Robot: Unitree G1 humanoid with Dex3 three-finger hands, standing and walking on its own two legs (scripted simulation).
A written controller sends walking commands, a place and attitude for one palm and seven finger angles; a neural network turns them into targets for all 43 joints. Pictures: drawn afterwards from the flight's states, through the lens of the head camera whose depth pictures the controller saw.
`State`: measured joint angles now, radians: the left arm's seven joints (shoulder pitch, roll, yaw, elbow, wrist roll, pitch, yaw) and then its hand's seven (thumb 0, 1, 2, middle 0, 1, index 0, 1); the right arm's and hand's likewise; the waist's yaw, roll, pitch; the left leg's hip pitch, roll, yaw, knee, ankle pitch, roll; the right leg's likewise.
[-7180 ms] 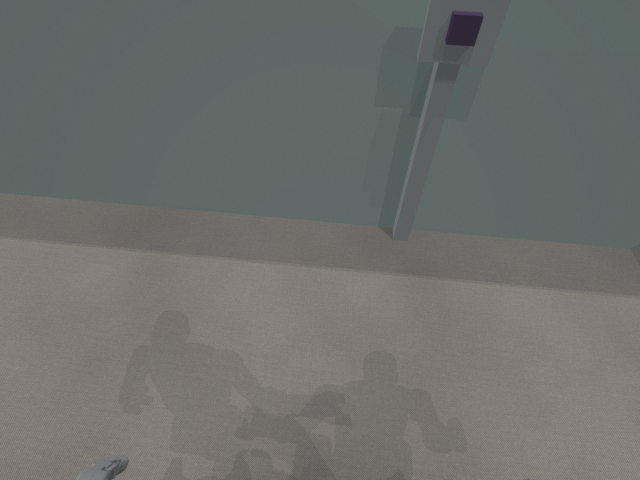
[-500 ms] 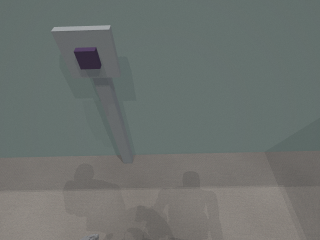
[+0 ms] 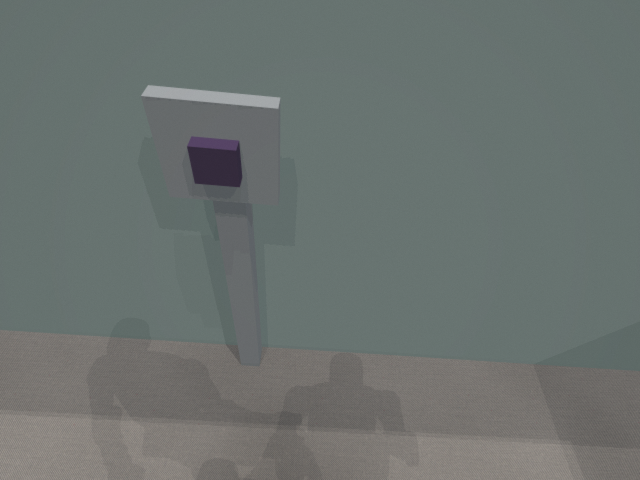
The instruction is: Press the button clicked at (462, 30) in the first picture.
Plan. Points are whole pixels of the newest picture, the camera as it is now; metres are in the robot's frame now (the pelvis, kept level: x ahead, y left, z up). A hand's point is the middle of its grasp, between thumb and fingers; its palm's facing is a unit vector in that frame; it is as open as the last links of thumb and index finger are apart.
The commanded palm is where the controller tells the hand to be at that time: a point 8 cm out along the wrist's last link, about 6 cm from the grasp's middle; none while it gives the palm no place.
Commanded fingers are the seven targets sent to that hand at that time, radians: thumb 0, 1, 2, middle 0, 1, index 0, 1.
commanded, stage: come to a stop and stand still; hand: left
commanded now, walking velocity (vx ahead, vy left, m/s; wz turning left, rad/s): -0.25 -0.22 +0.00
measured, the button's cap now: (216, 161) +0.52 +0.22 +0.09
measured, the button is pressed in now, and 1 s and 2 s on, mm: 0 0 0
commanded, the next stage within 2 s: look again from close up in 1.04 s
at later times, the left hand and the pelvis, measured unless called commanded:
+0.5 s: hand out of the picture +0.04 +0.12 -0.16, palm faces -0.01 -0.97 -0.26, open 7.3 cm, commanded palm none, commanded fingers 0.00 0.90 0.90 -0.20 -0.30 -0.20 -0.30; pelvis -0.03 -0.06 +0.00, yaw -1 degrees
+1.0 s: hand out of the picture -0.07 +0.08 -0.17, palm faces +0.04 -0.99 -0.16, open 7.3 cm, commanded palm none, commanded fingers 0.00 0.90 0.90 -0.20 -0.30 -0.20 -0.30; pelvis -0.05 -0.08 +0.01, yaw -1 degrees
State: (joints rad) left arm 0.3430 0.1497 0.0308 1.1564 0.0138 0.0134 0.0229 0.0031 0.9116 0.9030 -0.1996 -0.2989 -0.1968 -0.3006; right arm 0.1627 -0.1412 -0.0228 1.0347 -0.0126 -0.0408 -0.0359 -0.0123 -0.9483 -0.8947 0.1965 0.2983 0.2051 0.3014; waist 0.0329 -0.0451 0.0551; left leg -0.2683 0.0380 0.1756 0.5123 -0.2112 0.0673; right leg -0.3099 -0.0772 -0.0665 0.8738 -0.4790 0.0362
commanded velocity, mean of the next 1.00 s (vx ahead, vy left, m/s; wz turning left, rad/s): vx -0.02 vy -0.02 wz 0.00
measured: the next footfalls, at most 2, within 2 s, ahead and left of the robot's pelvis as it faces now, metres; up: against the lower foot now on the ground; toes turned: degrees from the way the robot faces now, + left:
right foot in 0.42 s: +0.00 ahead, -0.18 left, +0.00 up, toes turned -6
left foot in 0.66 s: +0.00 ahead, +0.06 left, +0.00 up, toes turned +2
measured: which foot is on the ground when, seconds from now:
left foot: down 0.00-0.44, up 0.46-0.64, down 0.66-1.00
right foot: up 0.00-0.40, down 0.42-1.00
